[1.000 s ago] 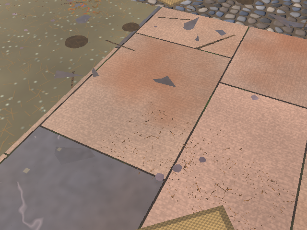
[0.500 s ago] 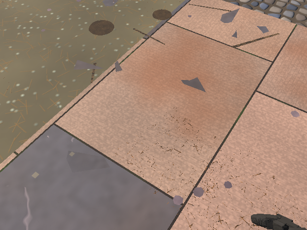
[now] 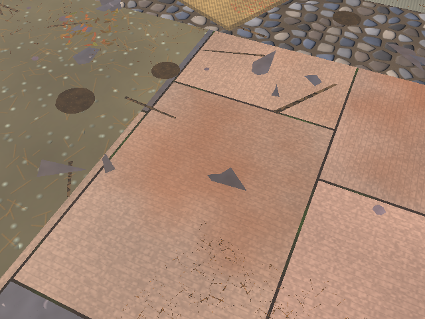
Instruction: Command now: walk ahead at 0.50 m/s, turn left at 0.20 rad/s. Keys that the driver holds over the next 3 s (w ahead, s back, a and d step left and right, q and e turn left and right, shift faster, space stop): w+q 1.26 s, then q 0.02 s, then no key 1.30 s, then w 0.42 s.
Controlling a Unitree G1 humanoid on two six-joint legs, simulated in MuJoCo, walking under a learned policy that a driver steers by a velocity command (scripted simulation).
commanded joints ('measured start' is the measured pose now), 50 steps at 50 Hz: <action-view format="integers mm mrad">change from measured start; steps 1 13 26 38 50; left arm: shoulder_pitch -138 140 270 121 -144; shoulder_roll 71 76 181 164 101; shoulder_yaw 8 26 63 43 24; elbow -105 -3 48 -82 -199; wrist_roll -5 29 10 4 12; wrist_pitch -31 -41 -7 -69 -32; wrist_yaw -18 -3 38 23 2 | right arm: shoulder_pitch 61 -31 -396 -157 -44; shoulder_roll -167 -71 -47 -148 -199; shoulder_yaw -37 -43 -30 -75 -81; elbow -16 -113 -293 -300 -285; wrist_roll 8 26 9 3 12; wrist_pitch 11 30 45 16 23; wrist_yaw -12 -10 48 34 -12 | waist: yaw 14 77 151 62 9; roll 85 -68 3 42 126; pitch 104 -28 108 -95 13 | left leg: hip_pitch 3 -630 -771 -31 -255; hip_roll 316 215 189 289 173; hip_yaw -181 -150 -29 -466 -322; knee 6 1004 507 88 58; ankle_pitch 290 -12 259 212 218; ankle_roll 146 7 7 257 166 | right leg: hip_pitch -30 502 678 -68 109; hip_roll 26 -167 -194 -20 87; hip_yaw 4 113 -203 63 24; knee -80 -416 -431 637 -32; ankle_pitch -61 -185 5 -442 34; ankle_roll -11 -143 -131 -2 58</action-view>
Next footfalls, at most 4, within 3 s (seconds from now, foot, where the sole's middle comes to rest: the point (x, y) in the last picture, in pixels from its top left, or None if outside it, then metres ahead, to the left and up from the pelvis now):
0.10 right None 0.26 -0.14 -0.78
0.66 left None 0.49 0.17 -0.78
1.14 right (159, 225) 0.84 0.15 -0.78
1.60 left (71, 245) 0.78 0.45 -0.78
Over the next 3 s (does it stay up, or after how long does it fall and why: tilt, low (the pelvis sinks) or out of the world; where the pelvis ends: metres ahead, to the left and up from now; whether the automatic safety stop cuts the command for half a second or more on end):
stays up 0.87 0.42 0.00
